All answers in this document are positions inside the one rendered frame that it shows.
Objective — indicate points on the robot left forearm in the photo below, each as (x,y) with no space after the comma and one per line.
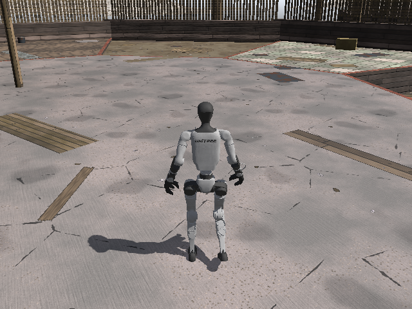
(173,171)

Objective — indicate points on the robot right forearm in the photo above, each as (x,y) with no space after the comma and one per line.
(237,168)

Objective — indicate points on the robot left thigh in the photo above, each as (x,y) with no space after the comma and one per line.
(190,190)

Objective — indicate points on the robot left upper arm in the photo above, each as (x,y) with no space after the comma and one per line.
(182,145)

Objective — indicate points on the robot right thigh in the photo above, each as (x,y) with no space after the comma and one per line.
(220,191)

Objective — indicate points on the robot right hand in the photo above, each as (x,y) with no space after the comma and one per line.
(241,178)

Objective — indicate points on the robot left hand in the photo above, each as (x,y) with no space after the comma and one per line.
(169,185)

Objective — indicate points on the robot right upper arm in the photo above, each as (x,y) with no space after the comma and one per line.
(229,145)

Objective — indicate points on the robot thigh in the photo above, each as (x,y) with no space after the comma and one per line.
(190,190)
(220,191)

